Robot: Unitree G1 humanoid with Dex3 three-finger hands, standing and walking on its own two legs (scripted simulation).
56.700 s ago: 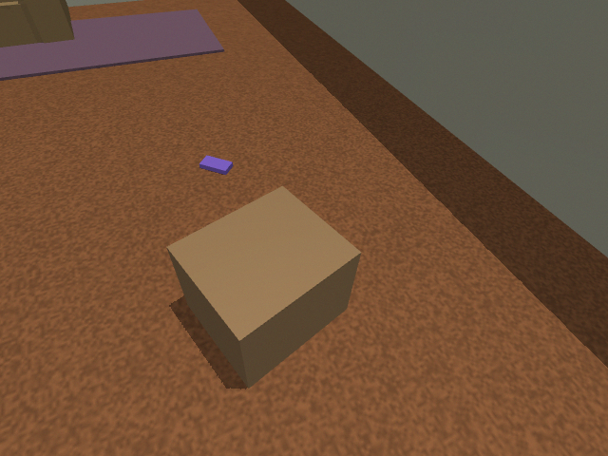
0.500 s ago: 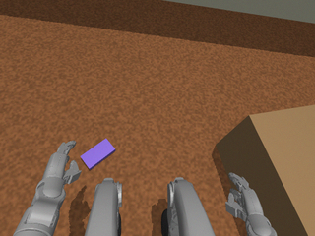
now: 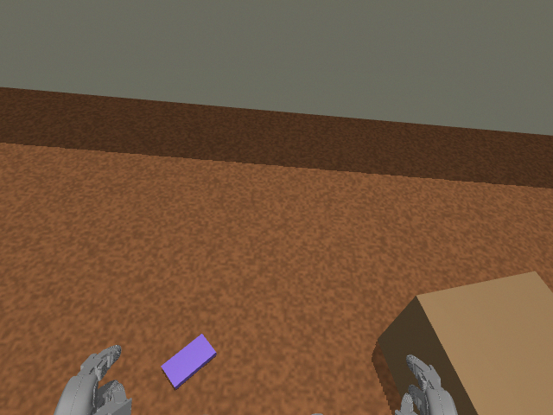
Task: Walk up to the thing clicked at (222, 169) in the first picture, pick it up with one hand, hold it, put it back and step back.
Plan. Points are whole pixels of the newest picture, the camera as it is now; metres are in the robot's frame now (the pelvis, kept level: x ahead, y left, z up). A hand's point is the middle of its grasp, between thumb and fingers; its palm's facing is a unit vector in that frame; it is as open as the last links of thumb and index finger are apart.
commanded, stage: home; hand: left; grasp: from above
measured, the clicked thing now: (189, 360) +0.41 +0.20 -0.69
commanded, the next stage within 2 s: none
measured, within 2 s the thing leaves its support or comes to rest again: neither
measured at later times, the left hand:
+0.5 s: hand out of the picture +0.15 +0.18 -0.04, palm faces +0.07 -0.98 -0.19, open 7.6 cm
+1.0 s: hand out of the picture +0.15 +0.18 -0.03, palm faces +0.06 -0.98 -0.19, open 7.4 cm
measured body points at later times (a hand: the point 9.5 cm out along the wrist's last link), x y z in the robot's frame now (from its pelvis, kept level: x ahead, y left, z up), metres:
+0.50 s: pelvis +0.00 +0.00 +0.01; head +0.00 +0.01 +0.46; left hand +0.15 +0.23 -0.02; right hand +0.17 -0.24 -0.04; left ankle +0.01 +0.12 -0.67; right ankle +0.00 -0.13 -0.67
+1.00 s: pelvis -0.01 +0.00 +0.01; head +0.00 +0.01 +0.46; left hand +0.14 +0.23 -0.02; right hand +0.15 -0.24 -0.05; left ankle +0.01 +0.12 -0.67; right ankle +0.00 -0.13 -0.67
